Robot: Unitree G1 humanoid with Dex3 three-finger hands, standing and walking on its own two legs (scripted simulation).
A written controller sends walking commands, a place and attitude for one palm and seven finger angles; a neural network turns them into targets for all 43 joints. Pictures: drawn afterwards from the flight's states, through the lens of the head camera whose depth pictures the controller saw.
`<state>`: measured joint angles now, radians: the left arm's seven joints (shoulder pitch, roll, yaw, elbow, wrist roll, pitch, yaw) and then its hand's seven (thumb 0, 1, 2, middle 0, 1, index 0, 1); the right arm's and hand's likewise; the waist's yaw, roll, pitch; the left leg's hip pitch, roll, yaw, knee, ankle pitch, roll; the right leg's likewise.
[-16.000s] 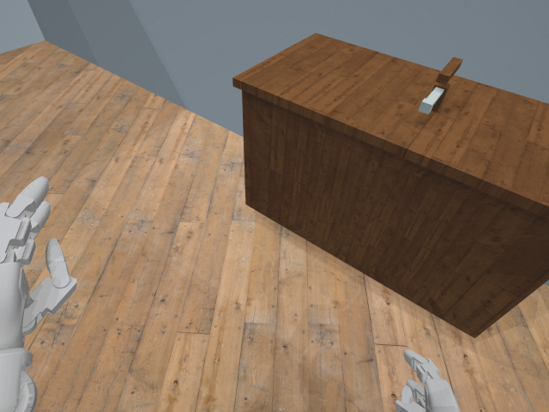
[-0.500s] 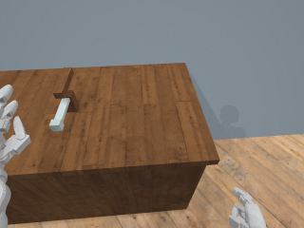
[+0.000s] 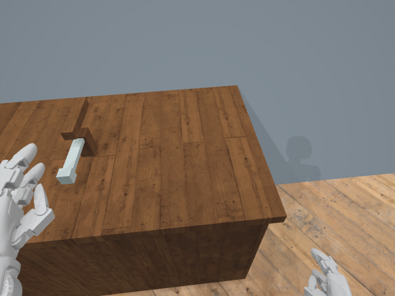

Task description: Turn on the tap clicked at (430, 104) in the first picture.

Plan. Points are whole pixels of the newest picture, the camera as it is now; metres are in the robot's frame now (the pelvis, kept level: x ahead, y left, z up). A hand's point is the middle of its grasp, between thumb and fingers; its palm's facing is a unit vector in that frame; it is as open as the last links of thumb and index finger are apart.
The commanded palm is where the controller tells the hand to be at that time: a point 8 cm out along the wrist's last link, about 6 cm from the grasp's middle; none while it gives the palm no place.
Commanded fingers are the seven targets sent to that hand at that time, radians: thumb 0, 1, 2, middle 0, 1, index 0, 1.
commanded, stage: turn the palm inward beside the body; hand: left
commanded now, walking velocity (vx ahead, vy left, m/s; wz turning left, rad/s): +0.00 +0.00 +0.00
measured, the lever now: (66, 176) +0.33 +0.34 +0.05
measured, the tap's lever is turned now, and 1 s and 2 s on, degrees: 0 0 0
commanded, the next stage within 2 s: reach beside the lever's end, fingers flat in 1.20 s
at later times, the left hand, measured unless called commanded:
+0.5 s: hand (43, 234) +0.16 +0.25 +0.14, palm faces +0.39 -0.90 -0.17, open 7.4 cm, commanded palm +0.12 +0.29 +0.15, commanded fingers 0.00 0.90 0.90 -0.20 -0.30 -0.20 -0.30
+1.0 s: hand (58, 239) +0.16 +0.23 +0.14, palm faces +0.40 -0.91 -0.13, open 7.4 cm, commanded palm +0.11 +0.27 +0.15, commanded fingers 0.00 0.90 0.90 -0.20 -0.30 -0.20 -0.30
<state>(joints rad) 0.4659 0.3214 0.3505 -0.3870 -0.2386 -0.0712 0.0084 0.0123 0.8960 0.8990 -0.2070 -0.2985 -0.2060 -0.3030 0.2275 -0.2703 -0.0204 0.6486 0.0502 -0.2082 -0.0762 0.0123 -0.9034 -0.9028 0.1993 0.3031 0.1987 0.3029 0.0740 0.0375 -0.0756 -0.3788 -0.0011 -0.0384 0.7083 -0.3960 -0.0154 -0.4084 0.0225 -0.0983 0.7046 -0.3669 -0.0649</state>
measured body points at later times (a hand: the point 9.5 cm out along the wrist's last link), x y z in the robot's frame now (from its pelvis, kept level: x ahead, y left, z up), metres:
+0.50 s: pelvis -0.02 +0.02 +0.00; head -0.03 +0.00 +0.45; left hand +0.14 +0.30 +0.15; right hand +0.19 -0.19 -0.06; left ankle -0.02 +0.13 -0.72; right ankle +0.00 -0.07 -0.72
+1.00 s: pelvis -0.01 +0.00 +0.00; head -0.03 -0.02 +0.45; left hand +0.13 +0.27 +0.15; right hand +0.19 -0.22 -0.07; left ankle -0.02 +0.13 -0.72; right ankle +0.00 -0.07 -0.72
